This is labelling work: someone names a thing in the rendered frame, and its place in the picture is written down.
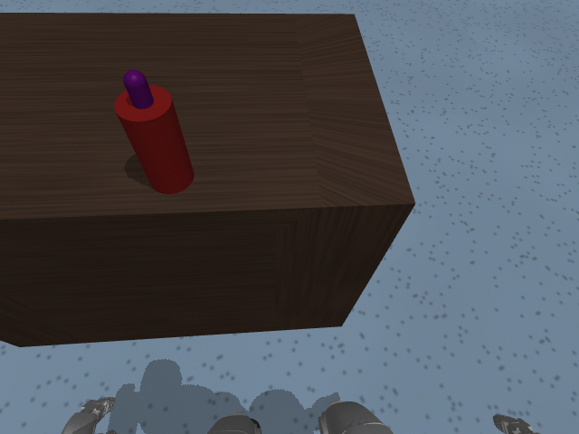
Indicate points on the bottle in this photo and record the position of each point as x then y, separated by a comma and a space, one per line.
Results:
148, 116

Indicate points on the left robot hand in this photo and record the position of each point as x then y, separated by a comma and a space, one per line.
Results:
85, 421

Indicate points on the right robot hand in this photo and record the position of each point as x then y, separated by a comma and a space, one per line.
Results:
510, 425

